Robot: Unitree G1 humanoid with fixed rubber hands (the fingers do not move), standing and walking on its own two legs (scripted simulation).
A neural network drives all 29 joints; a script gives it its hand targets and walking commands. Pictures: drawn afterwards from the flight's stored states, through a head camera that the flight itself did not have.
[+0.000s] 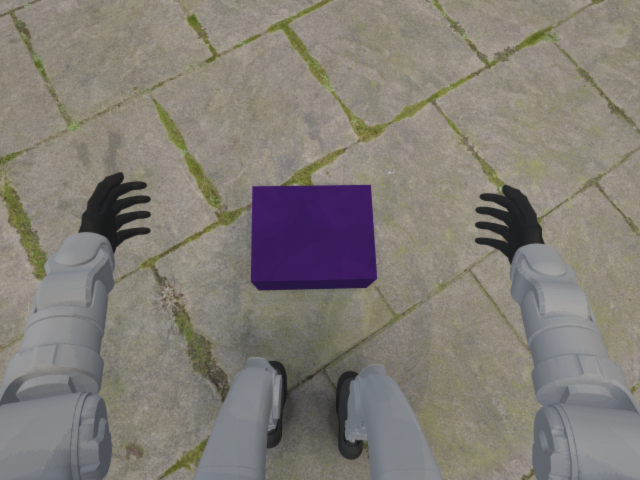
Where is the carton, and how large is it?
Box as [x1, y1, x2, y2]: [251, 185, 376, 289]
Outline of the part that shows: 370,185 252,186 251,281 258,289 299,289 366,287 376,278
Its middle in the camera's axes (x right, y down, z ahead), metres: -0.02 +0.00 +1.03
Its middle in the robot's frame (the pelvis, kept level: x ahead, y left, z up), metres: +0.53 +0.01 -0.60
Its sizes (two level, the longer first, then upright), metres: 0.300 0.241 0.167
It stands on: the floor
